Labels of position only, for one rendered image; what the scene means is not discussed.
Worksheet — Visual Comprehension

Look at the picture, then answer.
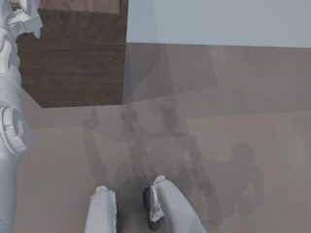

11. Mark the cabinet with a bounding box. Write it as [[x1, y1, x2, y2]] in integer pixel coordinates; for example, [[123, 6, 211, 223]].
[[12, 0, 129, 109]]

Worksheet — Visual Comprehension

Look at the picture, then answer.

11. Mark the drawer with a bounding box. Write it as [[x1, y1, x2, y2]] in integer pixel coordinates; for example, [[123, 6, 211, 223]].
[[9, 0, 120, 14]]

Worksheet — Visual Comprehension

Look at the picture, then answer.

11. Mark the robot thigh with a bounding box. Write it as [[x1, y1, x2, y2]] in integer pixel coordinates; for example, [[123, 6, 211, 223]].
[[84, 190, 118, 233], [150, 180, 207, 233]]

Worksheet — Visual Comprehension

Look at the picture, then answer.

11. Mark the left robot upper arm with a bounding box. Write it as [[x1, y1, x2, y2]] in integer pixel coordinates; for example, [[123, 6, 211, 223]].
[[0, 106, 33, 233]]

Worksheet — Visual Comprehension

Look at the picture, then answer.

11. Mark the robot left thigh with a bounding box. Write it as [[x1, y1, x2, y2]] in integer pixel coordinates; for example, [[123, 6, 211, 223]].
[[84, 190, 118, 233]]

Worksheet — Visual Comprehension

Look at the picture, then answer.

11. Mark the robot left forearm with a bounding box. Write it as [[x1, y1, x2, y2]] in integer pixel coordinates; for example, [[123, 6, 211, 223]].
[[0, 28, 22, 114]]

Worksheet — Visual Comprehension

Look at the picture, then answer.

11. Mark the robot right thigh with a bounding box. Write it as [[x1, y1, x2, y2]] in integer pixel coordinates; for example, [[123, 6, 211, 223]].
[[150, 180, 207, 233]]

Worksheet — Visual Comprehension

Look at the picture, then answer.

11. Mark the robot left hand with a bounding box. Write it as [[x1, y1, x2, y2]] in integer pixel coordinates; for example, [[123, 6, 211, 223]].
[[0, 0, 43, 41]]

